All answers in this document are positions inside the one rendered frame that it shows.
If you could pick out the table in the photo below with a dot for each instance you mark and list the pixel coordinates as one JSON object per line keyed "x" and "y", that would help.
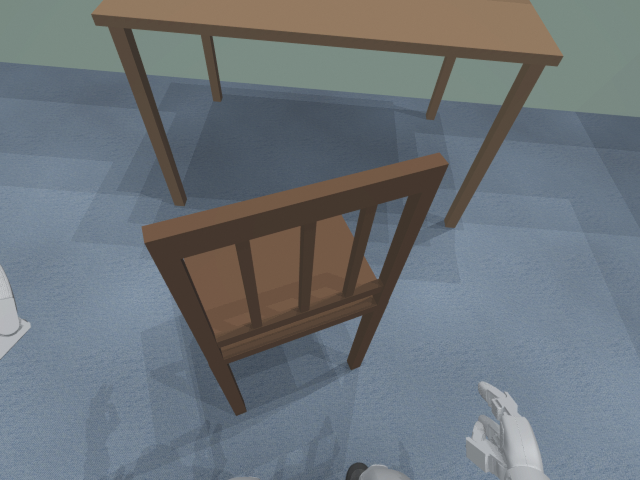
{"x": 494, "y": 30}

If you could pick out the right robot hand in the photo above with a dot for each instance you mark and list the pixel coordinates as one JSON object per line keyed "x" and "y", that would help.
{"x": 510, "y": 444}

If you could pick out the chair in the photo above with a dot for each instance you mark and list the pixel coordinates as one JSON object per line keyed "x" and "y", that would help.
{"x": 266, "y": 271}

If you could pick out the left robot hand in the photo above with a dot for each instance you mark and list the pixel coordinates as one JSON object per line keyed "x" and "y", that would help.
{"x": 12, "y": 328}

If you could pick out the robot right shin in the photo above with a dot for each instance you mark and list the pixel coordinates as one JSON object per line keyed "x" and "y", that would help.
{"x": 373, "y": 467}

